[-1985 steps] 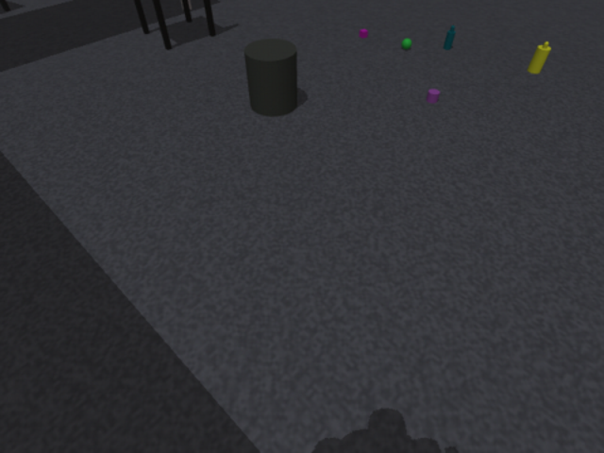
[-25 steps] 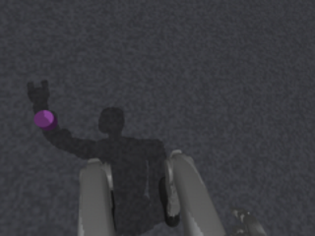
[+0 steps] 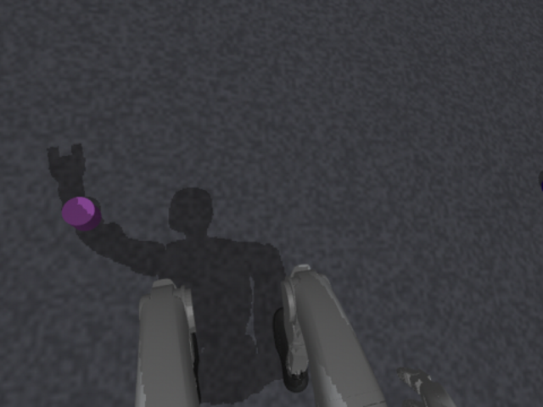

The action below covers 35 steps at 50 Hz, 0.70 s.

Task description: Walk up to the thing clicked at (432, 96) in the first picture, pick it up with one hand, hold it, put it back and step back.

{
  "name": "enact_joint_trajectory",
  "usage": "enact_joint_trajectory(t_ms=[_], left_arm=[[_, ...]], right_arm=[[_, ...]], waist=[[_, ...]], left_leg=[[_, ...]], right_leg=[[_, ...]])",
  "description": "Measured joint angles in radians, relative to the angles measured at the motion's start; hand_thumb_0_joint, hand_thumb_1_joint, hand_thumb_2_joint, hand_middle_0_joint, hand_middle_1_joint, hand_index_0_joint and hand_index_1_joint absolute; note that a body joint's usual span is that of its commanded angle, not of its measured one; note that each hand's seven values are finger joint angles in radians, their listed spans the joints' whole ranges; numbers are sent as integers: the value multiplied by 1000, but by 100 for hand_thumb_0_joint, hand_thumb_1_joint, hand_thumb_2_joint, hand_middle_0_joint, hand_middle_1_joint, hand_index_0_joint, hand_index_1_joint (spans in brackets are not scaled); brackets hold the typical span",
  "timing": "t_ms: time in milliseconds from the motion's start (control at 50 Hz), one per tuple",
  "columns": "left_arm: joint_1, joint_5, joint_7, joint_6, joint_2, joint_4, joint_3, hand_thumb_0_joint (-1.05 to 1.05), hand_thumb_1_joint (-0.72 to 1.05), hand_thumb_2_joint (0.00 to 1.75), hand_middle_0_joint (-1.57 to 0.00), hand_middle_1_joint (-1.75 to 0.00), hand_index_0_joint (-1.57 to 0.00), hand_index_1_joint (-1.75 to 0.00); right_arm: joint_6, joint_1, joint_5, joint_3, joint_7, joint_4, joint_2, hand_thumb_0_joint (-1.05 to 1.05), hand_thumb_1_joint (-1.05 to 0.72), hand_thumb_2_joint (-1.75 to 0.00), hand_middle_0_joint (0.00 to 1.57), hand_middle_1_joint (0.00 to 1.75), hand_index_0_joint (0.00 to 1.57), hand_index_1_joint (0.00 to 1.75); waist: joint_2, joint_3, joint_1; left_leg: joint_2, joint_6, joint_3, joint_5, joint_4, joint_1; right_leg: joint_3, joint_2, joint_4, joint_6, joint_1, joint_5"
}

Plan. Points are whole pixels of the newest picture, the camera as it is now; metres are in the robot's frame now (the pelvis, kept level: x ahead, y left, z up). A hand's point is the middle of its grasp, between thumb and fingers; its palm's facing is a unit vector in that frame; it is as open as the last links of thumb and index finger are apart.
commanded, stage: go down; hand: left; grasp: from above
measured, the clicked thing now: (82, 214) +0.50 +0.36 -0.49
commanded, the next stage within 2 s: approach in 0.60 s
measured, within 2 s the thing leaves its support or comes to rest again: neither
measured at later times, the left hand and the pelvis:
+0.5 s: hand out of the picture +0.46 +0.40 -0.03, palm faces -0.43 -0.09 -0.90, open 13.6 cm; pelvis +0.01 +0.00 +0.02, yaw +0 degrees
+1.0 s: hand out of the picture +0.45 +0.39 -0.08, palm faces -0.51 -0.08 -0.86, open 14.0 cm; pelvis +0.01 +0.01 +0.00, yaw +0 degrees
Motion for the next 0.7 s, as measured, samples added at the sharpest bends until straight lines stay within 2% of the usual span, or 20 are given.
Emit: enact_joint_trajectory(t_ms=[700], left_arm=[[20,3,9,-13,1,6,6,0,-44,88,-16,-102,-18,-100]], right_arm=[[7,1,3,-6,1,1,5,0,-92,-90,20,30,20,30]], waist=[[-4,-6,7]], left_leg=[[5,5,7,0,-76,87]], right_leg=[[2,4,-85,1,88,8]])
